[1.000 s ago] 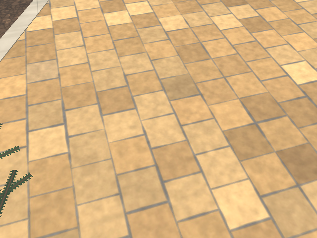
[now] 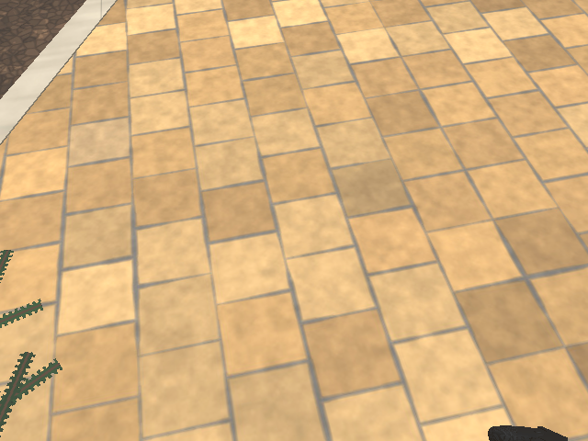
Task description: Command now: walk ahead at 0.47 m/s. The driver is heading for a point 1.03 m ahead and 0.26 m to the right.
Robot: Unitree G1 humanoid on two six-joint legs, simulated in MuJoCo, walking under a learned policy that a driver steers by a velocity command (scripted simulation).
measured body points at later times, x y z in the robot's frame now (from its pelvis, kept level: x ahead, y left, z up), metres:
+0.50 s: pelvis +0.30 +0.02 +0.01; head +0.32 +0.02 +0.46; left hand +0.48 +0.26 -0.09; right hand +0.26 -0.24 -0.13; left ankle +0.21 +0.12 -0.73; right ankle +0.50 -0.14 -0.68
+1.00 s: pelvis +0.58 -0.03 +0.02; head +0.60 -0.04 +0.47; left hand +0.57 +0.23 -0.12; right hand +0.75 -0.29 -0.10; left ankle +0.77 +0.15 -0.67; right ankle +0.52 -0.12 -0.73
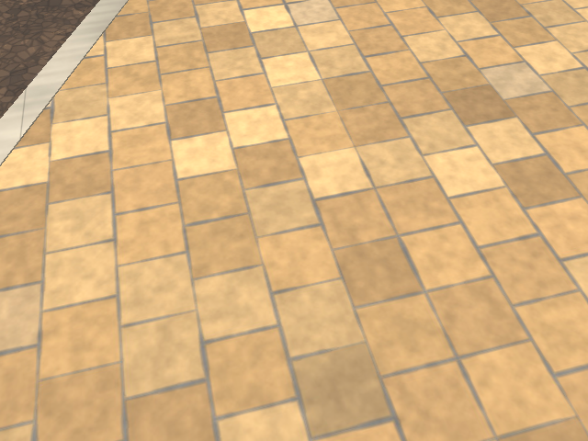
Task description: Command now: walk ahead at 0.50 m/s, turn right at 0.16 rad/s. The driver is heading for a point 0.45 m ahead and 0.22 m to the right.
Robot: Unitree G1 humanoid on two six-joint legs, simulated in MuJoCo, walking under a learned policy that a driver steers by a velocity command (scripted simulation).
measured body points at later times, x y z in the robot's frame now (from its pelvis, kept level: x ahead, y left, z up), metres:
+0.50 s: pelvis +0.27 +0.05 +0.00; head +0.29 +0.05 +0.45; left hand +0.48 +0.28 -0.11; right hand +0.22 -0.22 -0.14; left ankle +0.26 +0.15 -0.75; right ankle +0.36 -0.15 -0.67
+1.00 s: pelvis +0.47 -0.08 +0.00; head +0.50 -0.11 +0.44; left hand +0.68 +0.11 -0.12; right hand +0.48 -0.39 -0.13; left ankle +0.60 +0.05 -0.69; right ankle +0.46 -0.16 -0.75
